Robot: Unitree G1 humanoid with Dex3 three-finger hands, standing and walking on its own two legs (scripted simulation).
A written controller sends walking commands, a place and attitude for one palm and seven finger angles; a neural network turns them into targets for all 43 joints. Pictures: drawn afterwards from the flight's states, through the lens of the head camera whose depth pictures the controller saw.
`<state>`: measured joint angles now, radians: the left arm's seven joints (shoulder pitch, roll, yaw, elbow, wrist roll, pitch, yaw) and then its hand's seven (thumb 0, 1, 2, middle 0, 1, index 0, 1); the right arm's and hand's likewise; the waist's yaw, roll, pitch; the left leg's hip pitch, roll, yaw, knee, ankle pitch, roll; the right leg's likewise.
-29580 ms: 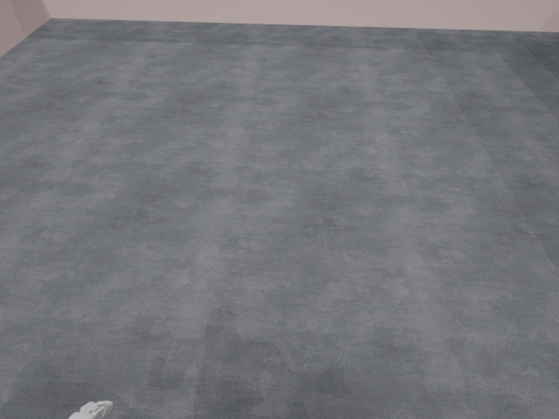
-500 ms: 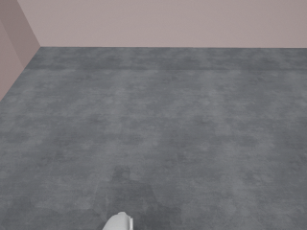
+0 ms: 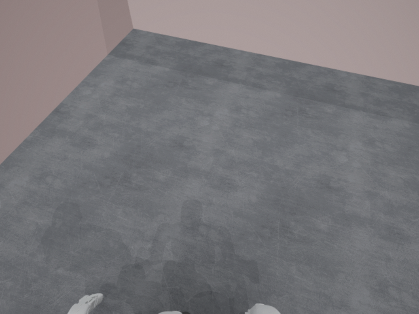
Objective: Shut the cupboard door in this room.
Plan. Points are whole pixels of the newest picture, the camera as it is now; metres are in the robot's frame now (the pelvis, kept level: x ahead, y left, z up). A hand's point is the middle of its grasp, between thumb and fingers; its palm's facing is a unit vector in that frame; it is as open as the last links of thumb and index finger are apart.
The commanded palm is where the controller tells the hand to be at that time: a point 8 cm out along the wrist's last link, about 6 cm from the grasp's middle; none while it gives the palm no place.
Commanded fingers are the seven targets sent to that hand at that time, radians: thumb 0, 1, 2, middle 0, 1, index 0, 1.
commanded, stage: walk to a spot facing it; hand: left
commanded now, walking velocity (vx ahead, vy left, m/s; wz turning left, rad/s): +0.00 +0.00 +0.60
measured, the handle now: out of the picture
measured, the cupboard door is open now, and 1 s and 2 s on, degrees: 82 82 82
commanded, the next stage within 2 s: none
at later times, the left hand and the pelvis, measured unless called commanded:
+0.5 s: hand out of the picture -0.03 +0.18 -0.17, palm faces +0.35 -0.90 -0.24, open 7.4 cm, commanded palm none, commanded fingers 0.00 0.90 0.90 -0.20 -0.30 -0.20 -0.30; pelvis -0.01 -0.03 -0.01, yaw +21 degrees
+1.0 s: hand out of the picture -0.01 +0.19 -0.14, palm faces +0.57 -0.76 -0.30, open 7.4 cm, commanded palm none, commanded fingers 0.00 0.90 0.90 -0.20 -0.30 -0.20 -0.30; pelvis +0.01 -0.05 -0.01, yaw +38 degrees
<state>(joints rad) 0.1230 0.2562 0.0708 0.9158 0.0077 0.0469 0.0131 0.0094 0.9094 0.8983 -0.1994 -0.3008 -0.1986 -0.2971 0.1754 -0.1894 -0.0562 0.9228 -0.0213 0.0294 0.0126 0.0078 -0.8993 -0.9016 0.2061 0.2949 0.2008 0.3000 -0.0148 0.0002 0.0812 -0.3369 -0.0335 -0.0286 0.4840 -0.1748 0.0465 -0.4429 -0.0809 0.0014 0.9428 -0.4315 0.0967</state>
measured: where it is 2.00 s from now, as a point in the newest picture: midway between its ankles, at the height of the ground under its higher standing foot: outside the picture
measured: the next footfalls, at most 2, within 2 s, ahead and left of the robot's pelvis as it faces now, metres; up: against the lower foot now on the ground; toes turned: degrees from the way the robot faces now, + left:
right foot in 0.14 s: +0.04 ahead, -0.16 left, +0.00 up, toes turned +4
left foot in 0.52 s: -0.03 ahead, +0.10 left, +0.00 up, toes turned +27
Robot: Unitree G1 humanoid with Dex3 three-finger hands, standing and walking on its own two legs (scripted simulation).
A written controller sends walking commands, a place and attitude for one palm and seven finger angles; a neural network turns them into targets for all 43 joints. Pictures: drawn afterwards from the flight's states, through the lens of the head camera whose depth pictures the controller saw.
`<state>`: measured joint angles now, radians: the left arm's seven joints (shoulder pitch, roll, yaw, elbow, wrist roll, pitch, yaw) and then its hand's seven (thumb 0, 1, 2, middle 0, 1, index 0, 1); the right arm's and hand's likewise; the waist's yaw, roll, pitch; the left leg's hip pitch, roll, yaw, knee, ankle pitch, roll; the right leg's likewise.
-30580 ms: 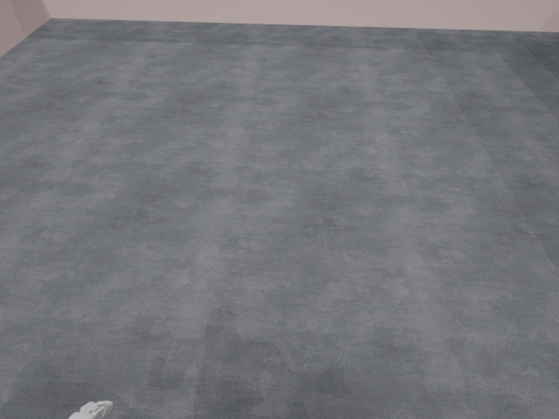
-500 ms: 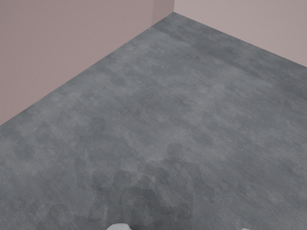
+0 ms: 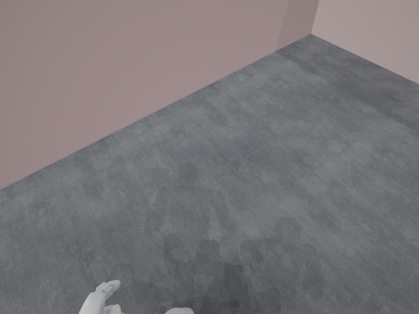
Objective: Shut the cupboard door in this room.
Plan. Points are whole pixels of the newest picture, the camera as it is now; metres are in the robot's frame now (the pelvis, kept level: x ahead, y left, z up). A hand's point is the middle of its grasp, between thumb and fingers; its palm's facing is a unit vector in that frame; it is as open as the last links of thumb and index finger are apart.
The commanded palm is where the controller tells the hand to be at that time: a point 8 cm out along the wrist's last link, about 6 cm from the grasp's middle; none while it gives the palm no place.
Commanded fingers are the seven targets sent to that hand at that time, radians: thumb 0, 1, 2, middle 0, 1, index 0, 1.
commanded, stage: walk to a spot facing it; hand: left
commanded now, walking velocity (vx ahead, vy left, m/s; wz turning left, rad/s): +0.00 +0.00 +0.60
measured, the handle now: out of the picture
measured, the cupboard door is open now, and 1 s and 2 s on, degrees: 82 82 82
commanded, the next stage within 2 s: none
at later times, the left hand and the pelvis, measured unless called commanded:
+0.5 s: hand out of the picture -0.06 +0.25 -0.18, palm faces +0.35 -0.90 -0.26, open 7.4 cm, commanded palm none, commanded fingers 0.00 0.90 0.90 -0.20 -0.30 -0.20 -0.30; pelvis -0.02 +0.03 +0.00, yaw +18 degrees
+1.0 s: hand out of the picture +0.03 +0.25 -0.13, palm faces +0.53 -0.81 -0.25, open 7.4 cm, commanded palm none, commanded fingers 0.00 0.90 0.90 -0.20 -0.30 -0.20 -0.30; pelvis +0.03 +0.02 +0.00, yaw +35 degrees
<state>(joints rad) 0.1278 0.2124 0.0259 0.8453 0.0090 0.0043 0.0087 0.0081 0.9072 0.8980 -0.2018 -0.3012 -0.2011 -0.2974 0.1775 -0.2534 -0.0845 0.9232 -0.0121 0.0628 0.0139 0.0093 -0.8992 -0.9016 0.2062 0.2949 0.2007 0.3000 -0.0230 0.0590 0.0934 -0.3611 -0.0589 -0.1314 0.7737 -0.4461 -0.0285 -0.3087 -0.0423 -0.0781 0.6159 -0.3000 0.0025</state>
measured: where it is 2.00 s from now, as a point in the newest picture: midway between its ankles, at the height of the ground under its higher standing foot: (154, 296)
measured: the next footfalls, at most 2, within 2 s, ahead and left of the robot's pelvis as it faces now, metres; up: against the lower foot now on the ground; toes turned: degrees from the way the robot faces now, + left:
left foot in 0.42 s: -0.02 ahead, +0.13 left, +0.00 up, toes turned +22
right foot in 0.94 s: +0.12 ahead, -0.06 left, +0.00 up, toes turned +29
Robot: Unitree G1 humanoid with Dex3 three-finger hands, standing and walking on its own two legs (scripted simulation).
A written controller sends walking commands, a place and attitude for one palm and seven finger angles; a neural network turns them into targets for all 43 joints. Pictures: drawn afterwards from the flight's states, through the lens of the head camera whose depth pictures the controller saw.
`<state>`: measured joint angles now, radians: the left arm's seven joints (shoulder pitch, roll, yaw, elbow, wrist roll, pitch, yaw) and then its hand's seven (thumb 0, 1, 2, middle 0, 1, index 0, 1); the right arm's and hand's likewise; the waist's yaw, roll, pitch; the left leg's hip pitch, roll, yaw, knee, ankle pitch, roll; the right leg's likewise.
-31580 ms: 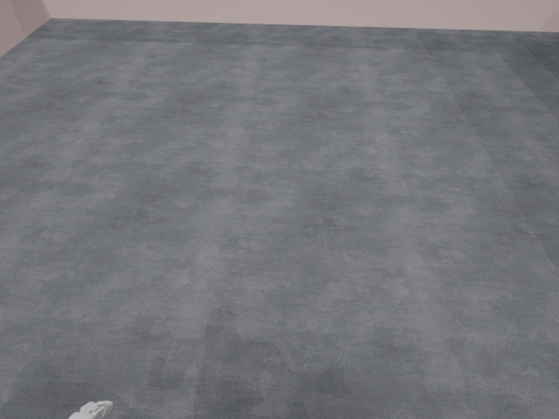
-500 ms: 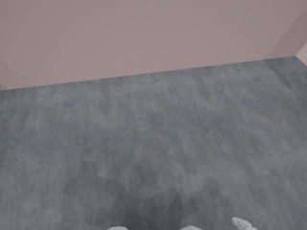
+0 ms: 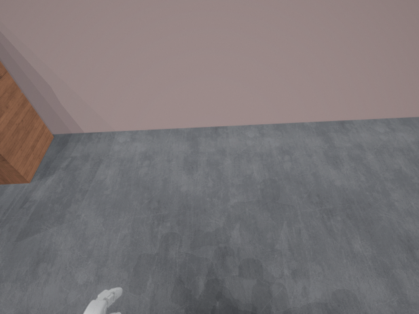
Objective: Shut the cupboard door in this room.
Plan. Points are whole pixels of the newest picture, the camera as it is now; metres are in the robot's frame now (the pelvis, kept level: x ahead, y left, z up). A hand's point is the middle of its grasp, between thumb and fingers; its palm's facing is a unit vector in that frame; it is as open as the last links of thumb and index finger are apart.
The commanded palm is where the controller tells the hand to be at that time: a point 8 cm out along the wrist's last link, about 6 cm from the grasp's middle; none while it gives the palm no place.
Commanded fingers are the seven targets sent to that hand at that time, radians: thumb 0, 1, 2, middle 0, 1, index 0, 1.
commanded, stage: walk to a spot facing it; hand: left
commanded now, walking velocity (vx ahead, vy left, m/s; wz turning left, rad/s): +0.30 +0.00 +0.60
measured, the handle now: out of the picture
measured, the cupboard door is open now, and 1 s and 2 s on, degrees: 82 82 82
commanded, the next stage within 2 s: turn to face it in 1.46 s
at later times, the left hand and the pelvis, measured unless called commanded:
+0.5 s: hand out of the picture +0.01 +0.22 -0.17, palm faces +0.38 -0.90 -0.21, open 7.4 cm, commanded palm none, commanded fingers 0.00 0.90 0.90 -0.20 -0.30 -0.20 -0.30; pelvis +0.16 +0.07 -0.02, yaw +18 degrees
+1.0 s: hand (105, 195) +0.46 +0.33 -0.15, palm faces +0.35 -0.91 -0.20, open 7.4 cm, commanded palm none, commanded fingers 0.00 0.90 0.90 -0.20 -0.30 -0.20 -0.30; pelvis +0.40 +0.11 -0.01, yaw +24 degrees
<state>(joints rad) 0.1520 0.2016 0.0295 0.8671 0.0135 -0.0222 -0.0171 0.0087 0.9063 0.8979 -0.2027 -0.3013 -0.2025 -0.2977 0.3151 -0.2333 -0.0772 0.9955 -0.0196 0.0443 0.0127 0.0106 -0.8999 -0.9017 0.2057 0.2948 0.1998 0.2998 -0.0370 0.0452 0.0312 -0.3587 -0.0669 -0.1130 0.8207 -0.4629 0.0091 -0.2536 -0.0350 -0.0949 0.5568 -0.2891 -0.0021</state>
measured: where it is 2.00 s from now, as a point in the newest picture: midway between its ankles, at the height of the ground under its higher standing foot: (160, 217)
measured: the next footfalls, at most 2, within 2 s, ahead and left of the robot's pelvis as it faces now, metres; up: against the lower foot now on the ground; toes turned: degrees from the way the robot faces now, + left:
left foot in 0.44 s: +0.22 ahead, +0.18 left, +0.00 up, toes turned +24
right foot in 0.92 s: +0.54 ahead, +0.06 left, +0.00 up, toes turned +14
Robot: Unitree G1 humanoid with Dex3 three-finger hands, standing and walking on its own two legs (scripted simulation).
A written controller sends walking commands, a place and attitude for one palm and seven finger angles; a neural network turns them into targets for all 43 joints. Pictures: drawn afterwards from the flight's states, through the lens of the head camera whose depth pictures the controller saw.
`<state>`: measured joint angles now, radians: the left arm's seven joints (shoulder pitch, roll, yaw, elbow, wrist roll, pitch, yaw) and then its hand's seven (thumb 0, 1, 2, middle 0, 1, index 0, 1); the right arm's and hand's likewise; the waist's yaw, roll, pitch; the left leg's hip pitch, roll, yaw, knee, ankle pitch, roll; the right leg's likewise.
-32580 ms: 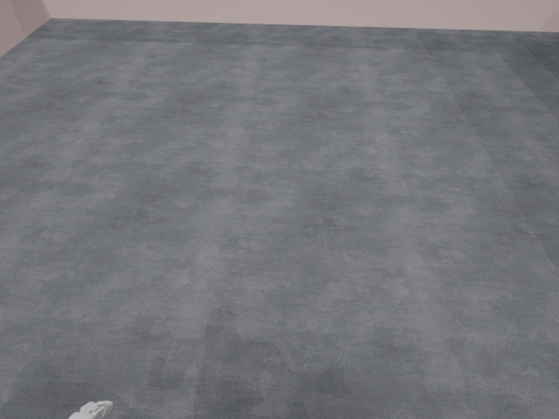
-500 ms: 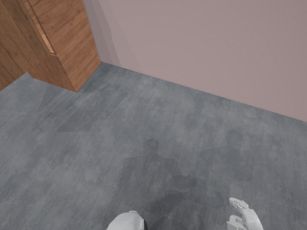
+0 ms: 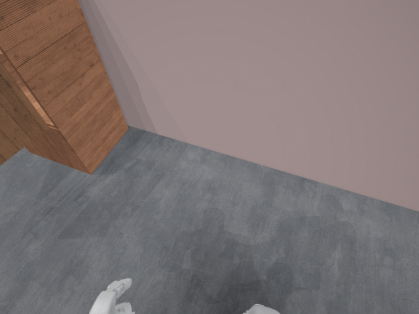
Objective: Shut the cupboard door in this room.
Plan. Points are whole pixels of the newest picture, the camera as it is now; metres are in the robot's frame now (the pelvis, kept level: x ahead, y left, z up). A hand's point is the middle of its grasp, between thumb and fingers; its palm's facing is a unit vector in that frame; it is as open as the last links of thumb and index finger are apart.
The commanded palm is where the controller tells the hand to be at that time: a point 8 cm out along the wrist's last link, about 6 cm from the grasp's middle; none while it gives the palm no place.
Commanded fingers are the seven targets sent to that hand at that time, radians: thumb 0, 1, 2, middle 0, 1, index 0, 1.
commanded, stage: walk to a spot facing it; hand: left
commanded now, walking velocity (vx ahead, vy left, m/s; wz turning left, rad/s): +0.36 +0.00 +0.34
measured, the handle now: out of the picture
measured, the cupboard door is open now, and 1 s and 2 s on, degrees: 82 82 82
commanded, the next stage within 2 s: turn to face it in 0.46 s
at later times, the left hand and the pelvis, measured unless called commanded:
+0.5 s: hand out of the picture +0.11 +0.21 -0.18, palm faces +0.26 -0.96 -0.13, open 7.4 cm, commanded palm none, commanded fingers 0.00 0.90 0.90 -0.20 -0.30 -0.20 -0.30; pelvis +0.21 +0.07 +0.00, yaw +10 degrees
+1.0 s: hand (113, 191) +0.43 +0.28 -0.14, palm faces +0.33 -0.91 -0.23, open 7.4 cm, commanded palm none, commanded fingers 0.00 0.90 0.90 -0.20 -0.30 -0.20 -0.30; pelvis +0.36 +0.06 +0.00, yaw +22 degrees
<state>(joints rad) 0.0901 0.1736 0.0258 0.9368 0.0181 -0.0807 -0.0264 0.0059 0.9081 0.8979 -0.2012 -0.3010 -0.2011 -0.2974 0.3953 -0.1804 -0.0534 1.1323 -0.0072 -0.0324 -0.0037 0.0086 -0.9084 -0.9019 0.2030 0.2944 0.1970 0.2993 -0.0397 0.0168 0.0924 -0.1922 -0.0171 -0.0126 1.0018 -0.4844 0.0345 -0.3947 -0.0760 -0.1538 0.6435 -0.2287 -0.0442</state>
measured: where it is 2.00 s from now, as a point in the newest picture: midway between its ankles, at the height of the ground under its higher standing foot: (195, 272)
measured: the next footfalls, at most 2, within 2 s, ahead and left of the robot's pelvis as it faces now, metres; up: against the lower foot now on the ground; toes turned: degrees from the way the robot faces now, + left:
left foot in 0.42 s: +0.30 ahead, +0.16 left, +0.00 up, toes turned +18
right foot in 0.96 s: +0.48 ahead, -0.01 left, +0.00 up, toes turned +14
